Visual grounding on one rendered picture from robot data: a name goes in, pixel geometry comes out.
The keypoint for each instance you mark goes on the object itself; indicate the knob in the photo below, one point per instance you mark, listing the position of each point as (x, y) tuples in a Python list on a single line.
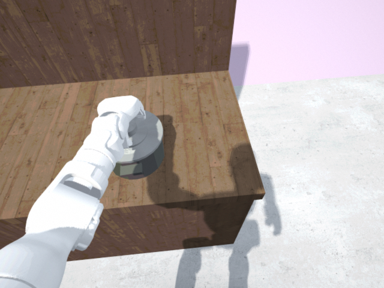
[(132, 128)]

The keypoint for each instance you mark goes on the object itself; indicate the table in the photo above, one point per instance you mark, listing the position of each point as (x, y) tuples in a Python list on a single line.
[(60, 58)]

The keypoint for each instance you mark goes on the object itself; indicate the robot left hand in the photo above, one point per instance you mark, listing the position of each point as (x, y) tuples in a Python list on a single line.
[(129, 105)]

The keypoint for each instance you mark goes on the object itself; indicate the left robot forearm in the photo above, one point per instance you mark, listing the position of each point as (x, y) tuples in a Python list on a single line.
[(90, 169)]

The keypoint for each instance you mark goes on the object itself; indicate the lid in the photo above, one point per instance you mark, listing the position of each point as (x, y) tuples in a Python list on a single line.
[(146, 140)]

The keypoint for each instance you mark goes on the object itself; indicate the pot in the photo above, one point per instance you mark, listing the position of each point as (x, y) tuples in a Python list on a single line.
[(142, 168)]

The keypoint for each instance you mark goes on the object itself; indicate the left robot upper arm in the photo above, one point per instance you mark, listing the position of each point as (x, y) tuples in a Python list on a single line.
[(66, 221)]

